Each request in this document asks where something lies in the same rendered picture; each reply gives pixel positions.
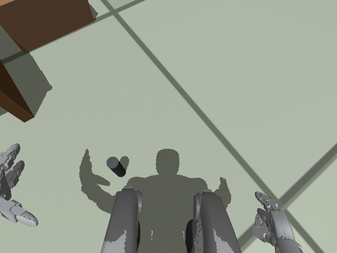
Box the right robot arm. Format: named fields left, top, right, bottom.
left=275, top=239, right=304, bottom=253

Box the left robot hand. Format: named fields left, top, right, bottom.
left=0, top=143, right=38, bottom=227

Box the right robot hand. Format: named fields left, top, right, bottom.
left=252, top=191, right=295, bottom=247

